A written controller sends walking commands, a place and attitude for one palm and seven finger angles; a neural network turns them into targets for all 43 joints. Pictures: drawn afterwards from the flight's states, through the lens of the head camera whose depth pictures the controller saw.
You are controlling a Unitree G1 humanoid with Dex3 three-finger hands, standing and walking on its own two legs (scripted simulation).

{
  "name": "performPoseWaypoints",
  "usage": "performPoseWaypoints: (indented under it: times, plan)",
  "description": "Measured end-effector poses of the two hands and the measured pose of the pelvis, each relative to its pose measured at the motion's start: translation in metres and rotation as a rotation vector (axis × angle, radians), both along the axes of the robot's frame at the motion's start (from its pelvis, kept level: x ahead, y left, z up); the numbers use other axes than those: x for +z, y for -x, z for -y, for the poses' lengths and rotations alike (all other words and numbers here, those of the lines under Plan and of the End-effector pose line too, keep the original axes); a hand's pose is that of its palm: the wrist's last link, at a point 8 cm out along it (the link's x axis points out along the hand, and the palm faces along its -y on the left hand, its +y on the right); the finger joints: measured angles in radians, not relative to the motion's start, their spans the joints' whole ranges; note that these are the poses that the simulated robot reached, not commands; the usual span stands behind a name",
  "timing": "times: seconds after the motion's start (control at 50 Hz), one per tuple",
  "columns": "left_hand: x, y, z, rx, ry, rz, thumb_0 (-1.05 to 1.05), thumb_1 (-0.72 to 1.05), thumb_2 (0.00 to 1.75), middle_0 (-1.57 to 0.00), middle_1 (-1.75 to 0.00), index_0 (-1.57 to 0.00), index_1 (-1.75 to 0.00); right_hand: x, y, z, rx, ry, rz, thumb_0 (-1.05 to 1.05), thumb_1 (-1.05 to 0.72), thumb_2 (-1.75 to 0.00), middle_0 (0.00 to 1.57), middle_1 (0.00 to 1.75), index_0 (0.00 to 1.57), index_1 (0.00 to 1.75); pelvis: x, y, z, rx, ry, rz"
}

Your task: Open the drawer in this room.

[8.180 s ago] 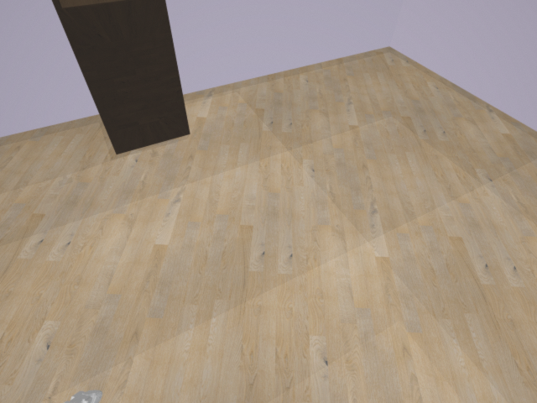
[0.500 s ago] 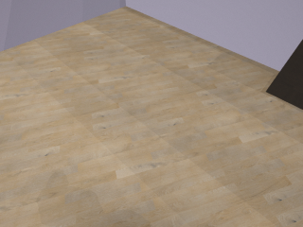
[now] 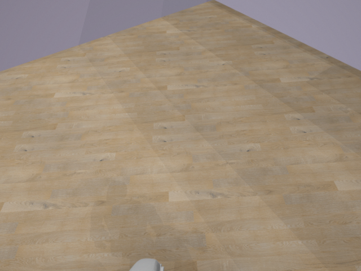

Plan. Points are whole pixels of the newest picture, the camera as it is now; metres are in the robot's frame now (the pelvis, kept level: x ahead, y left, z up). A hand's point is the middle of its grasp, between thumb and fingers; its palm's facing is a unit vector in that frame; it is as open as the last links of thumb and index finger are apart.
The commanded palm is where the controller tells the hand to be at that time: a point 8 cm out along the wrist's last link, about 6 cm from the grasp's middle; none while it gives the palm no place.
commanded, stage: turn or walk to find it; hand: left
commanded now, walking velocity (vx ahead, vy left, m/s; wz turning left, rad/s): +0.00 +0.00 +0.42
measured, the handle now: out of the picture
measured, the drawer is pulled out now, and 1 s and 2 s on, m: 0.00 0.00 0.00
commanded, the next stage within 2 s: none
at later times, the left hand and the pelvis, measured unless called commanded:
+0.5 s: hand out of the picture +0.02 +0.28 -0.17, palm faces +0.24 -0.94 -0.25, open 7.4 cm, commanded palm none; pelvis +0.00 +0.05 +0.00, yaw +11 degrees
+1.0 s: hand out of the picture -0.01 +0.19 -0.15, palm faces +0.41 -0.87 -0.26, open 7.4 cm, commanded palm none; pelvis -0.01 -0.01 +0.00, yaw +24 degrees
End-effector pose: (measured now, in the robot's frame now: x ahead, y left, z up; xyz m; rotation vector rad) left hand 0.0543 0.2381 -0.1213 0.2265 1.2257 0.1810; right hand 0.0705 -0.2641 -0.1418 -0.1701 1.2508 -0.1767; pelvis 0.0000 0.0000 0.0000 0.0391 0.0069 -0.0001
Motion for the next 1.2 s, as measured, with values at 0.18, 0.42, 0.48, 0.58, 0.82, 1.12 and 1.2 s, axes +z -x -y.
performPoseWaypoints:
  times: [0.18, 0.42, 0.48, 0.58, 0.82, 1.12, 1.2]
  plan:
    - [-0.024, 0.076, -0.029, 0.149, 0.042, -0.148, 0.00, 0.90, 0.90, -0.21, -0.30, -0.20, -0.30, 0.006, -0.056, -0.047, 0.164, 0.017, 0.038, 0.01, -0.91, -0.90, 0.20, 0.30, 0.19, 0.30, -0.008, 0.000, -0.025, 0.083, 0.027, -0.003]
    - [-0.022, 0.076, -0.080, 0.240, 0.035, -0.102, 0.01, 0.91, 0.90, -0.20, -0.30, -0.19, -0.30, 0.024, -0.060, -0.096, 0.244, 0.029, 0.073, 0.00, -0.91, -0.90, 0.20, 0.30, 0.20, 0.30, 0.001, 0.002, -0.052, 0.160, 0.060, 0.017]
    - [-0.017, 0.057, -0.082, 0.238, 0.026, -0.039, 0.01, 0.91, 0.90, -0.20, -0.30, -0.19, -0.30, 0.022, -0.050, -0.094, 0.240, 0.021, 0.051, 0.00, -0.91, -0.90, 0.20, 0.30, 0.20, 0.30, 0.002, 0.002, -0.050, 0.180, 0.058, 0.018]
    - [-0.008, 0.026, -0.073, 0.224, 0.012, 0.048, 0.00, 0.91, 0.90, -0.20, -0.30, -0.19, -0.30, 0.014, -0.032, -0.080, 0.224, 0.008, 0.007, 0.00, -0.91, -0.90, 0.21, 0.30, 0.20, 0.30, 0.001, 0.002, -0.039, 0.217, 0.046, 0.017]
    - [0.013, 0.022, -0.015, 0.262, -0.033, 0.148, 0.00, 0.90, 0.90, -0.21, -0.30, -0.20, -0.30, -0.016, -0.020, -0.023, 0.254, -0.026, -0.102, 0.01, -0.91, -0.90, 0.20, 0.30, 0.20, 0.30, -0.004, 0.001, 0.005, 0.335, 0.006, 0.021]
    - [-0.010, 0.162, 0.014, 0.529, 0.032, -0.055, 0.00, 0.90, 0.90, -0.21, -0.30, -0.20, -0.30, 0.001, -0.075, -0.058, 0.482, 0.010, -0.064, 0.01, -0.91, -0.90, 0.20, 0.30, 0.19, 0.30, -0.001, 0.019, 0.004, 0.482, 0.010, 0.023]
    - [-0.026, 0.209, 0.008, 0.606, 0.059, -0.109, 0.00, 0.90, 0.90, -0.21, -0.30, -0.20, -0.30, 0.008, -0.097, -0.094, 0.570, 0.026, 0.025, 0.01, -0.91, -0.90, 0.20, 0.30, 0.19, 0.30, -0.008, 0.032, -0.010, 0.526, 0.033, 0.026]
